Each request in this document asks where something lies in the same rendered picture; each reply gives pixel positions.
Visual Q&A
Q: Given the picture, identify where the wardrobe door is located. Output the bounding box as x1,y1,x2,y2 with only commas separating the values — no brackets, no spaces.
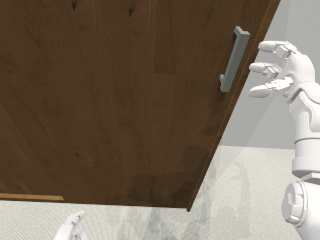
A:
0,103,61,196
0,0,270,209

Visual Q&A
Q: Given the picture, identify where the handle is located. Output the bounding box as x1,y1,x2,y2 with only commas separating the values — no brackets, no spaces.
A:
219,26,250,92

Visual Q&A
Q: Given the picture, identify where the right robot forearm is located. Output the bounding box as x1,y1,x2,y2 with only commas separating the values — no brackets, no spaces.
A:
286,81,320,185

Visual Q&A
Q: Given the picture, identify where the right robot hand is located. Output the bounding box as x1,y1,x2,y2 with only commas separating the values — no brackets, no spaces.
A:
248,41,315,100

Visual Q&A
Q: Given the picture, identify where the left robot hand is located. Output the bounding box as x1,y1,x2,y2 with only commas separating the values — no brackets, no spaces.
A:
54,210,90,240

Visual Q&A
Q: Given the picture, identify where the right robot upper arm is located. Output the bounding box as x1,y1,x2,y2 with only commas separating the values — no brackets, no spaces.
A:
281,181,320,240

